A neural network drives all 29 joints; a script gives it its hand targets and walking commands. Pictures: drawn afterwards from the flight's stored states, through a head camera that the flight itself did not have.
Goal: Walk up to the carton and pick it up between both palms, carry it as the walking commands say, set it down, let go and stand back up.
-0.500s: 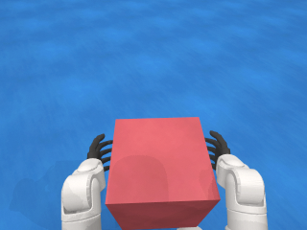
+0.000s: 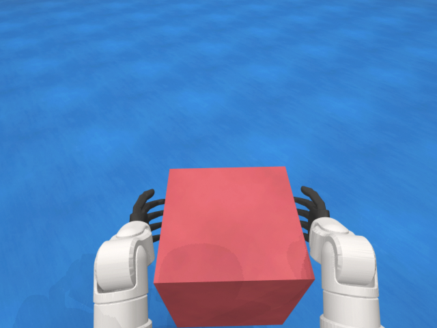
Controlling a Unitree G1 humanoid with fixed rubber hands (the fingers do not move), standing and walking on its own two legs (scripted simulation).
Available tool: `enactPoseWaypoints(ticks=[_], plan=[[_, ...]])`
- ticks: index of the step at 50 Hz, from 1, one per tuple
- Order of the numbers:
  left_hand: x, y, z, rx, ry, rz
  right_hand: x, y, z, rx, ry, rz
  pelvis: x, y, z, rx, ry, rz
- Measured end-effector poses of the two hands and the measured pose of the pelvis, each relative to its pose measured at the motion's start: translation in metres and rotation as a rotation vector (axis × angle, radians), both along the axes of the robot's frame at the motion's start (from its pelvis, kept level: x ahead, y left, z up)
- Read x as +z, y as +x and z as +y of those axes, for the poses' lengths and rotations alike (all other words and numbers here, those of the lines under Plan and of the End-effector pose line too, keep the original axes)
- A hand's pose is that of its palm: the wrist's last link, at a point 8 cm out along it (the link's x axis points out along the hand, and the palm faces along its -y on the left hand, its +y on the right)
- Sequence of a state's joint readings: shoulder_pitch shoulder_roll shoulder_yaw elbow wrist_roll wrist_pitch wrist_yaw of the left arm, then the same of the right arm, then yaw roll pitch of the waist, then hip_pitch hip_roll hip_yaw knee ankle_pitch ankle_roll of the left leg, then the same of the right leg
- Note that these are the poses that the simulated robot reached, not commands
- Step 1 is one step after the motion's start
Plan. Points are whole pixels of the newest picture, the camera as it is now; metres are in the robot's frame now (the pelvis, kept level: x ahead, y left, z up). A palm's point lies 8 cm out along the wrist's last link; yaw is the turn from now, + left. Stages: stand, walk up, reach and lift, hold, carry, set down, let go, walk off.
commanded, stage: carry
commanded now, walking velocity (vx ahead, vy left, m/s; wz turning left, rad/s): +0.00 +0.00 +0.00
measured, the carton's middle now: (228, 250) +0.26 -0.01 +0.01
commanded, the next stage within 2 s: none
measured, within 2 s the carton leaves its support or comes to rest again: neither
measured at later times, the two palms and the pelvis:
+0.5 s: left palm (112, 264) +0.21 +0.18 +0.08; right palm (302, 246) +0.22 -0.12 +0.09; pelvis -0.05 +0.02 +0.00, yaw +3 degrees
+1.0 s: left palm (117, 265) +0.21 +0.17 +0.08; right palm (305, 252) +0.22 -0.13 +0.08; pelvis -0.06 +0.02 +0.00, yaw +2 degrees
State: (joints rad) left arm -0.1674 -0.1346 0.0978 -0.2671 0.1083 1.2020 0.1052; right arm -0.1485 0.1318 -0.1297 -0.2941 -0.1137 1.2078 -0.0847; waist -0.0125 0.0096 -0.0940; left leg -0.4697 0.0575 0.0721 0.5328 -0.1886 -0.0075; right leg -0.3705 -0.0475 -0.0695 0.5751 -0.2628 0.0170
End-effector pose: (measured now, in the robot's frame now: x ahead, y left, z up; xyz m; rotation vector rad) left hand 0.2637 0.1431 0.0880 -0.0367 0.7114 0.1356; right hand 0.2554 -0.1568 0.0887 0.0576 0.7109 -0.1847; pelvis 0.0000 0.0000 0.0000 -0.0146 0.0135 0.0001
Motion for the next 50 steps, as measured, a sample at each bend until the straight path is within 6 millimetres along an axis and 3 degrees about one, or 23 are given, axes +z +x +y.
enactPoseWaypoints(ticks=[12,19,29,39,50], plan=[[-0.024,-0.029,0.016,0.028,-0.025,0.018,-0.017,-0.022,0.016,0.026,-0.024,0.018,-0.013,-0.03,0.007,0.015,-0.022,-0.015],[-0.014,-0.061,0.03,0.101,-0.003,0.023,-0.015,-0.032,0.03,0.107,-0.01,0.023,-0.003,-0.044,0.005,0.037,0.009,-0.001],[0.001,-0.057,0.039,0.07,-0.026,-0.021,0.007,-0.037,0.039,0.068,-0.023,-0.02,0.004,-0.053,0.021,0.036,0.016,0.024],[-0.004,-0.063,0.04,0.061,-0.015,0.004,0.0,-0.046,0.04,0.065,-0.02,0.004,0.004,-0.059,0.024,0.034,0.016,0.016],[-0.008,-0.055,0.03,0.057,-0.001,0.004,-0.009,-0.038,0.03,0.063,-0.009,0.004,0.004,-0.056,0.015,0.031,0.017,0.024]])
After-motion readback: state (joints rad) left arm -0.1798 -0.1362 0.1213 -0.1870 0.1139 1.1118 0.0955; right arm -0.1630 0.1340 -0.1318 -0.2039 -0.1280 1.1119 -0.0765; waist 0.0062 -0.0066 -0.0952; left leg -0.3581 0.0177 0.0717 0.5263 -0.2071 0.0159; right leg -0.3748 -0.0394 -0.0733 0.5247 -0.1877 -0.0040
